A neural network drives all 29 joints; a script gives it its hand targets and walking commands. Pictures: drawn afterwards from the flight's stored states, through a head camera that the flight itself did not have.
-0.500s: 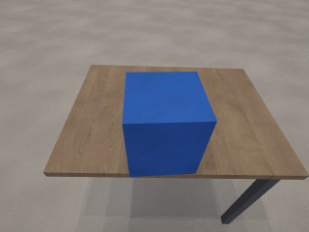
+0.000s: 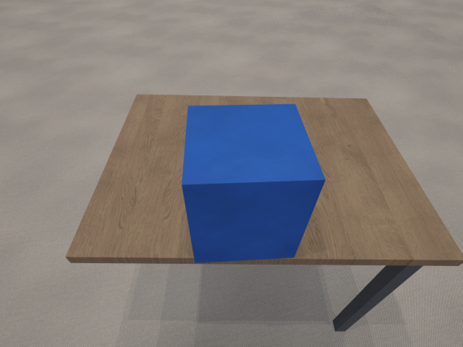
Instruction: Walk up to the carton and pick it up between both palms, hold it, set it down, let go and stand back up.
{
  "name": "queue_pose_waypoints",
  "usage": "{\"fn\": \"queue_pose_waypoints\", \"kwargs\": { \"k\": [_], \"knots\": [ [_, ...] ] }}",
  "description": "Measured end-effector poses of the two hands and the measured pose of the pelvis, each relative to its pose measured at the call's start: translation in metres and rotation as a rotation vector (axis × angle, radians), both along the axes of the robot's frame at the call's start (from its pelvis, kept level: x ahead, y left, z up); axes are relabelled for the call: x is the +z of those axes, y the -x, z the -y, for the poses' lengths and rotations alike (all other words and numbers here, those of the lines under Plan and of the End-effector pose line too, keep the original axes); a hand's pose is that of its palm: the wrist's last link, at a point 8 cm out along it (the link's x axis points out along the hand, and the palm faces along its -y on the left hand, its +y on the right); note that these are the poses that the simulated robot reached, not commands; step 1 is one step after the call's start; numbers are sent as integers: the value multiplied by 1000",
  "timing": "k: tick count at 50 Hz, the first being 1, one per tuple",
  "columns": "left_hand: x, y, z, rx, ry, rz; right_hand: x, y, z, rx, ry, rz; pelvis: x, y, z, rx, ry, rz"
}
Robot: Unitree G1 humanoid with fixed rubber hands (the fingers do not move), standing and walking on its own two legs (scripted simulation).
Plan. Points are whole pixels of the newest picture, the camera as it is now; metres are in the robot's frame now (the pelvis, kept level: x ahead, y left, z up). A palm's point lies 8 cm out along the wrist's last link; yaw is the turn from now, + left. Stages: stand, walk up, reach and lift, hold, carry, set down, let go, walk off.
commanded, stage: stand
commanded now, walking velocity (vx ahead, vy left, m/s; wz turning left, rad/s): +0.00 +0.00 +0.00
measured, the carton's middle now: (243, 185) +0.40 +0.00 +0.05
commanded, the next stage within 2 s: none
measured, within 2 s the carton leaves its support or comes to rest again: neither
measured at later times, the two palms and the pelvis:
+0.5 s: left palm out of the picture +0.03 +0.25 -0.14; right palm out of the picture +0.06 -0.23 -0.13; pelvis +0.00 +0.00 +0.00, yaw +0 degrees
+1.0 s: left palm out of the picture +0.03 +0.25 -0.14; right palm out of the picture +0.06 -0.23 -0.13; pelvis +0.00 +0.00 +0.00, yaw +0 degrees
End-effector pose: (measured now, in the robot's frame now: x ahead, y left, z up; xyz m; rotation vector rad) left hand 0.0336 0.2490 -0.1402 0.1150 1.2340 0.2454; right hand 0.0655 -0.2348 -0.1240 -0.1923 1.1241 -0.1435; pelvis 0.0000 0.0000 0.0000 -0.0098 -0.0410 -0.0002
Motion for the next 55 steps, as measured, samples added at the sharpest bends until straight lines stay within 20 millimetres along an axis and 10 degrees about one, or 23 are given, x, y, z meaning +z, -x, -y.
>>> {"fn": "queue_pose_waypoints", "kwargs": {
  "k": [55],
  "knots": [
    [2,7,-2,-3,-13,-45,-7,8,-2,-2,-13,-48,0,0,0,0,0,0]
  ]
}}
